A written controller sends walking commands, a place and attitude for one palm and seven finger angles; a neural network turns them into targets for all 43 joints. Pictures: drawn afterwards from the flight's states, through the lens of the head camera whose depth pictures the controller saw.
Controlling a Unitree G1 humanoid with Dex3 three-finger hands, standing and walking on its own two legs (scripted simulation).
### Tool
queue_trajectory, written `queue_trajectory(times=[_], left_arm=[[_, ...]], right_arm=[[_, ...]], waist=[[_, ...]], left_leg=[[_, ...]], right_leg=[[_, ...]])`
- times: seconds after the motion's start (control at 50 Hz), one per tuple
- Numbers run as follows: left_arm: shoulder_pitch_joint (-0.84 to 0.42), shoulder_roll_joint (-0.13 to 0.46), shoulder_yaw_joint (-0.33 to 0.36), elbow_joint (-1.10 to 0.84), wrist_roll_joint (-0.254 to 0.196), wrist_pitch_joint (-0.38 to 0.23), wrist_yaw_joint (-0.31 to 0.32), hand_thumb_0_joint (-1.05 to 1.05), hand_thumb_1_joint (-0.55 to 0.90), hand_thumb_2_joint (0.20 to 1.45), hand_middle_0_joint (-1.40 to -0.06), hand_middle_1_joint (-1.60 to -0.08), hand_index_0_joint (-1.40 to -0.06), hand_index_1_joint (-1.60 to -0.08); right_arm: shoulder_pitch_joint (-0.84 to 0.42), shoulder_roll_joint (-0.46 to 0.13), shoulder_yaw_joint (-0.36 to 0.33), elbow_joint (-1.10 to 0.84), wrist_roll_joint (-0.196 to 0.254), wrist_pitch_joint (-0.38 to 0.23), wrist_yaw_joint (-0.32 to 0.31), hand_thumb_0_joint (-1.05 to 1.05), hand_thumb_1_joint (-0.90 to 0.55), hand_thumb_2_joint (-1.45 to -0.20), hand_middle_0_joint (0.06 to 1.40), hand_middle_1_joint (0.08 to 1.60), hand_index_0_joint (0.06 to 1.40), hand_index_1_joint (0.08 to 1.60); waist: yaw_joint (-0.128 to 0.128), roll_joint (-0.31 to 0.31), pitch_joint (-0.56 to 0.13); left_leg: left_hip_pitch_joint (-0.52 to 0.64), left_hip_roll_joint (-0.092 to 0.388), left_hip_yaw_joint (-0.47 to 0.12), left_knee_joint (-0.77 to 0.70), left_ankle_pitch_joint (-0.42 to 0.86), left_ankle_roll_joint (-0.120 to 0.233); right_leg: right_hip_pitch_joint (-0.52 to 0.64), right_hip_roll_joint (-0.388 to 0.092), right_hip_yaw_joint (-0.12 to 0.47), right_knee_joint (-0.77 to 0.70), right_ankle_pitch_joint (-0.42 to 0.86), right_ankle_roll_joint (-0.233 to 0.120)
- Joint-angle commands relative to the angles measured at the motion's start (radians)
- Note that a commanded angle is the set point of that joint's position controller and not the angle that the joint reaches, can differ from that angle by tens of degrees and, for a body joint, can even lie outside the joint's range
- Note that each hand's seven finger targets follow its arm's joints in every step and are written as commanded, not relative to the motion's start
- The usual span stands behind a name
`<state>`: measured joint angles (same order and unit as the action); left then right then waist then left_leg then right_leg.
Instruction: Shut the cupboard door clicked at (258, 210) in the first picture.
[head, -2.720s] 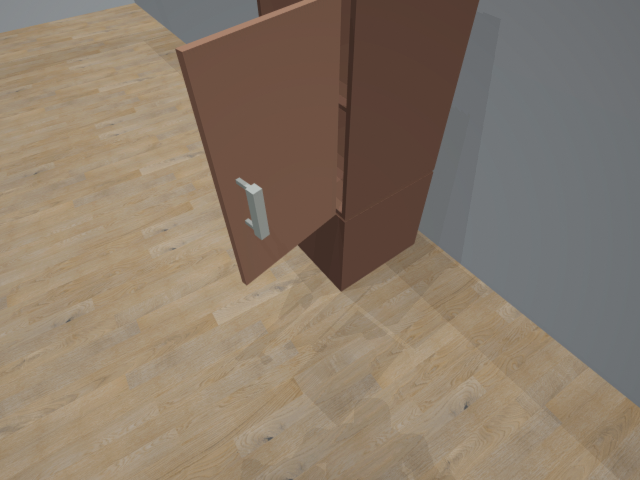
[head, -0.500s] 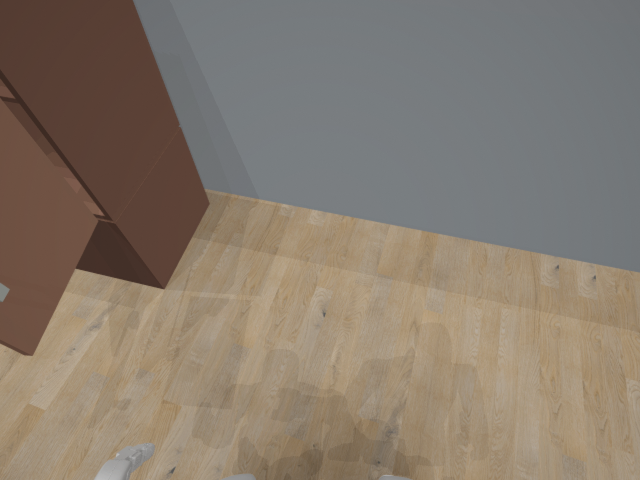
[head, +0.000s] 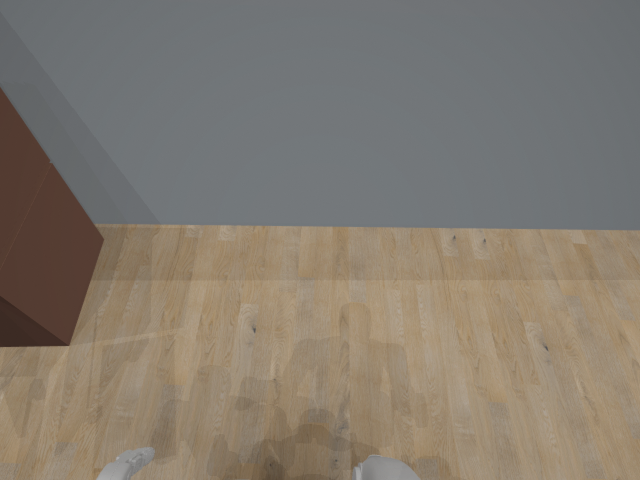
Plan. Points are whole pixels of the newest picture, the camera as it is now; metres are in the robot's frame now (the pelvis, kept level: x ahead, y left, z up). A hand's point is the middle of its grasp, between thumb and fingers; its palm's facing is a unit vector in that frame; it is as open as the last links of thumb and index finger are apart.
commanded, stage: walk around to get in front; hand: left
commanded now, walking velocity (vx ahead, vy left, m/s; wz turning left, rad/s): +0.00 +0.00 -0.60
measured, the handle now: out of the picture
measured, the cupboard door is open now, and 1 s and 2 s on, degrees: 100 100 100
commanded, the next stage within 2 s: none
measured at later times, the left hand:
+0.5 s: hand (214, 445) +0.17 +0.16 -0.19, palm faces -0.29 -0.93 -0.20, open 7.4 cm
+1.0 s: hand (294, 385) +0.26 +0.05 -0.16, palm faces -0.58 -0.76 -0.27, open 7.4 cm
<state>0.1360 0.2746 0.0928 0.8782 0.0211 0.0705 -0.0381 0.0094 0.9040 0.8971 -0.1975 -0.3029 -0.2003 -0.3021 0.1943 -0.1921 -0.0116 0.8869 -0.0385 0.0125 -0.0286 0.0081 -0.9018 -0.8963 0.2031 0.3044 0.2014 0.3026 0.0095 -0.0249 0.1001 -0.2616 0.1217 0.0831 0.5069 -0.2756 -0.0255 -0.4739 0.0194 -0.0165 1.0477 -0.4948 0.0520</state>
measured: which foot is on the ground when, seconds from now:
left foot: down 0.00-0.16, up 0.18-0.46, down 0.48-0.82, up 0.84-1.00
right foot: up 0.00-0.14, down 0.16-0.48, up 0.50-0.80, down 0.82-1.00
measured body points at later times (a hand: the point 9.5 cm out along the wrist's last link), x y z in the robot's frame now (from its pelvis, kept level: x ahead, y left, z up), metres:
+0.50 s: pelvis +0.05 -0.01 -0.02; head +0.10 -0.01 +0.43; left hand +0.19 +0.21 -0.17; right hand +0.06 -0.30 -0.14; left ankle +0.10 +0.09 -0.75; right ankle -0.02 -0.14 -0.73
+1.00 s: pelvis +0.06 -0.06 +0.00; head +0.10 -0.10 +0.44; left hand +0.29 +0.09 -0.14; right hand -0.05 -0.32 -0.15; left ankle +0.13 +0.07 -0.68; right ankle -0.01 -0.15 -0.74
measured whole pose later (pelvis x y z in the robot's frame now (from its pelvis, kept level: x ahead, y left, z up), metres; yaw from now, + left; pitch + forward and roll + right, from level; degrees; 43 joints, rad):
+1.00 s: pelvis +0.06 -0.06 +0.00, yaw -38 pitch +1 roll +1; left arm 0.16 0.24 0.06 0.88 0.02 0.03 0.00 0.01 0.90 0.90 -0.20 -0.30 -0.20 -0.30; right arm 0.17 -0.26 -0.06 0.92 -0.01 0.06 -0.02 0.01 -0.91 -0.90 0.20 0.30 0.20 0.30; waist -0.01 0.00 0.11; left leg -0.48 0.09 0.05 1.04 -0.45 -0.10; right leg -0.27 0.01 0.02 0.53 -0.28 -0.02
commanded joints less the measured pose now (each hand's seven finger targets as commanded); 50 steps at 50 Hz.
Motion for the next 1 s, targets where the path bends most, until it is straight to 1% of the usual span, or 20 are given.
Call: queue_trajectory(times=[0.0, 0.06, 0.1, 0.12, 0.14, 0.16, 0.26, 0.4, 0.42, 0.46, 0.48, 0.58, 0.68, 0.74, 0.76, 0.78, 0.8, 0.84, 0.88, 0.98], left_arm=[[-0.035, 0.025, -0.003, -0.089, -0.002, -0.025, -0.009, 0.000, 0.900, 0.900, -0.200, -0.300, -0.200, -0.300], [-0.022, 0.036, -0.005, -0.086, -0.002, -0.036, -0.008, 0.000, 0.900, 0.900, -0.200, -0.300, -0.200, -0.300], [0.082, 0.087, 0.008, -0.053, 0.001, -0.046, -0.002, 0.000, 0.900, 0.900, -0.200, -0.300, -0.200, -0.300], [0.155, 0.205, 0.032, -0.028, 0.014, -0.057, 0.013, 0.000, 0.900, 0.900, -0.200, -0.300, -0.200, -0.300], [0.216, 0.278, 0.048, -0.007, 0.003, -0.055, 0.031, 0.000, 0.900, 0.900, -0.200, -0.300, -0.200, -0.300], [0.227, 0.262, 0.047, -0.004, -0.003, -0.053, 0.044, 0.000, 0.900, 0.900, -0.200, -0.300, -0.200, -0.300], [0.052, 0.164, 0.025, -0.050, 0.002, -0.052, 0.054, 0.000, 0.900, 0.900, -0.200, -0.300, -0.200, -0.300], [0.002, 0.170, 0.024, -0.059, -0.001, -0.041, 0.045, 0.000, 0.900, 0.900, -0.200, -0.300, -0.200, -0.300], [-0.012, 0.139, 0.015, -0.067, -0.008, -0.036, 0.042, 0.000, 0.900, 0.900, -0.200, -0.300, -0.200, -0.300], [0.026, 0.066, -0.003, -0.096, -0.016, -0.030, 0.031, 0.000, 0.900, 0.900, -0.200, -0.300, -0.200, -0.300], [0.006, 0.093, 0.009, -0.099, -0.008, -0.030, 0.025, 0.000, 0.900, 0.900, -0.200, -0.300, -0.200, -0.300], [0.019, 0.049, 0.011, -0.065, 0.003, -0.015, -0.006, 0.000, 0.900, 0.900, -0.200, -0.300, -0.200, -0.300], [-0.037, 0.022, -0.008, -0.082, -0.001, -0.029, -0.008, 0.000, 0.900, 0.900, -0.200, -0.300, -0.200, -0.300], [0.005, 0.042, -0.005, -0.069, -0.002, -0.037, -0.005, 0.000, 0.900, 0.900, -0.200, -0.300, -0.200, -0.300], [0.074, 0.073, 0.003, -0.050, 0.002, -0.041, -0.001, 0.000, 0.900, 0.900, -0.200, -0.300, -0.200, -0.300], [0.139, 0.172, 0.023, -0.030, 0.014, -0.051, 0.013, 0.000, 0.900, 0.900, -0.200, -0.300, -0.200, -0.300], [0.197, 0.268, 0.044, -0.010, 0.010, -0.054, 0.030, 0.000, 0.900, 0.900, -0.200, -0.300, -0.200, -0.300], [0.158, 0.240, 0.038, -0.026, -0.004, -0.045, 0.040, 0.000, 0.900, 0.900, -0.200, -0.300, -0.200, -0.300], [0.050, 0.170, 0.025, -0.048, -0.002, -0.048, 0.051, 0.000, 0.900, 0.900, -0.200, -0.300, -0.200, -0.300], [0.057, 0.169, 0.022, -0.055, 0.002, -0.055, 0.053, 0.000, 0.900, 0.900, -0.200, -0.300, -0.200, -0.300]], right_arm=[[0.072, -0.239, -0.079, -0.048, 0.002, -0.019, -0.016, 0.000, -0.900, -0.900, 0.200, 0.300, 0.200, 0.300], [0.087, -0.265, -0.090, -0.039, 0.007, -0.012, -0.005, 0.000, -0.900, -0.900, 0.200, 0.300, 0.200, 0.300], [0.051, -0.258, -0.096, -0.048, 0.019, -0.009, -0.001, 0.000, -0.900, -0.900, 0.200, 0.300, 0.200, 0.300], [0.031, -0.186, -0.084, -0.081, 0.032, -0.007, 0.002, 0.000, -0.900, -0.900, 0.200, 0.300, 0.200, 0.300], [-0.053, -0.150, -0.064, -0.132, 0.033, 0.000, -0.002, 0.000, -0.900, -0.900, 0.200, 0.300, 0.200, 0.300], [-0.048, -0.163, -0.060, -0.128, 0.035, 0.009, -0.009, 0.000, -0.900, -0.900, 0.200, 0.300, 0.200, 0.300], [-0.056, -0.140, -0.064, -0.081, 0.034, 0.010, 0.002, 0.000, -0.900, -0.900, 0.200, 0.300, 0.200, 0.300], [0.054, -0.136, -0.065, -0.049, 0.038, -0.005, -0.003, 0.000, -0.900, -0.900, 0.200, 0.300, 0.200, 0.300], [0.106, -0.171, -0.071, -0.031, 0.034, -0.015, -0.008, 0.000, -0.900, -0.900, 0.200, 0.300, 0.200, 0.300], [0.160, -0.330, -0.098, -0.046, 0.012, -0.026, -0.015, 0.000, -0.900, -0.900, 0.200, 0.300, 0.200, 0.300], [0.131, -0.325, -0.091, -0.057, 0.005, -0.022, -0.016, 0.000, -0.900, -0.900, 0.200, 0.300, 0.200, 0.300], [0.004, -0.219, -0.061, -0.078, 0.002, -0.025, -0.019, 0.000, -0.900, -0.900, 0.200, 0.300, 0.200, 0.300], [0.113, -0.251, -0.083, -0.033, 0.006, -0.020, -0.009, 0.000, -0.900, -0.900, 0.200, 0.300, 0.200, 0.300], [0.091, -0.269, -0.092, -0.034, 0.012, -0.014, -0.001, 0.000, -0.900, -0.900, 0.200, 0.300, 0.200, 0.300], [0.063, -0.260, -0.095, -0.042, 0.018, -0.011, 0.002, 0.000, -0.900, -0.900, 0.200, 0.300, 0.200, 0.300], [0.048, -0.197, -0.086, -0.067, 0.031, -0.007, 0.006, 0.000, -0.900, -0.900, 0.200, 0.300, 0.200, 0.300], [-0.036, -0.138, -0.062, -0.123, 0.030, -0.002, 0.006, 0.000, -0.900, -0.900, 0.200, 0.300, 0.200, 0.300], [-0.043, -0.145, -0.059, -0.115, 0.037, 0.012, 0.001, 0.000, -0.900, -0.900, 0.200, 0.300, 0.200, 0.300], [-0.048, -0.167, -0.068, -0.076, 0.029, 0.016, 0.000, 0.000, -0.900, -0.900, 0.200, 0.300, 0.200, 0.300], [-0.036, -0.127, -0.062, -0.064, 0.033, 0.013, 0.006, 0.000, -0.900, -0.900, 0.200, 0.300, 0.200, 0.300]], waist=[[-0.043, 0.251, -0.171], [-0.043, 0.261, -0.171], [0.018, 0.156, -0.197], [0.053, -0.149, -0.217], [0.101, -0.316, -0.195], [0.096, -0.224, -0.199], [0.008, -0.170, -0.156], [-0.051, -0.132, -0.152], [-0.075, -0.048, -0.168], [-0.078, 0.357, -0.195], [-0.071, 0.232, -0.173], [-0.004, 0.254, -0.094], [-0.057, 0.254, -0.191], [-0.028, 0.236, -0.185], [0.013, 0.175, -0.192], [0.048, -0.092, -0.204], [0.094, -0.323, -0.168], [0.071, -0.198, -0.121], [0.022, -0.237, -0.116], [0.009, -0.105, -0.175]], left_leg=[[0.190, 0.188, -0.033, -0.078, 0.551, 0.124], [0.183, 0.206, -0.005, -0.021, 0.542, 0.100], [0.065, 0.164, 0.048, 0.148, 0.416, 0.027], [-0.182, 0.048, 0.128, 0.364, 0.057, -0.039], [-0.337, -0.048, 0.049, 0.560, -0.422, -0.060], [-0.357, -0.018, -0.065, 0.649, -0.385, -0.045], [-0.270, -0.033, -0.060, 0.528, -0.187, -0.068], [0.042, -0.101, -0.022, 0.065, 0.022, -0.051], [0.176, -0.051, -0.053, -0.066, 0.092, -0.035], [0.216, 0.396, -0.522, -0.238, 0.183, 0.168], [0.130, 0.421, -0.501, -0.236, 0.183, 0.228], [0.088, 0.202, -0.096, -0.173, 0.362, 0.127], [0.228, 0.220, -0.006, -0.075, 0.574, 0.125], [0.167, 0.229, 0.035, 0.001, 0.513, 0.082], [0.082, 0.201, 0.066, 0.098, 0.405, 0.039], [-0.122, 0.102, 0.138, 0.289, 0.119, -0.026], [-0.339, -0.034, 0.099, 0.514, -0.406, -0.064], [-0.379, 0.004, -0.063, 0.653, -0.324, -0.048], [-0.364, 0.005, -0.078, 0.653, -0.206, -0.065], [-0.221, -0.055, -0.043, 0.406, -0.143, -0.074]], right_leg=[[0.037, -0.016, -0.070, -0.196, 0.032, 0.000], [0.138, -0.004, -0.106, -0.384, 0.095, -0.020], [0.359, -0.027, -0.068, -0.621, 0.364, -0.051], [0.546, -0.263, 0.241, -0.696, 0.703, -0.128], [0.537, -0.426, 0.438, -0.674, 1.049, -0.250], [0.525, -0.434, 0.400, -0.656, 0.997, -0.298], [0.378, -0.242, 0.264, -0.628, 0.846, -0.241], [0.185, -0.177, 0.321, -0.579, 0.591, -0.173], [0.094, -0.127, 0.280, -0.517, 0.484, -0.125], [-0.090, 0.040, 0.064, -0.060, -0.173, -0.022], [-0.075, -0.010, 0.104, 0.094, -0.159, -0.020], [-0.061, -0.052, 0.003, 0.058, 0.021, 0.011], [0.047, -0.024, -0.085, -0.239, 0.031, -0.008], [0.203, -0.015, -0.104, -0.468, 0.170, -0.032], [0.330, -0.030, -0.080, -0.603, 0.319, -0.050], [0.502, -0.219, 0.154, -0.703, 0.568, -0.111], [0.524, -0.421, 0.430, -0.701, 0.934, -0.232], [0.414, -0.391, 0.365, -0.706, 0.688, -0.294], [0.384, -0.278, 0.300, -0.688, 0.700, -0.247], [0.367, -0.235, 0.282, -0.647, 0.743, -0.244]])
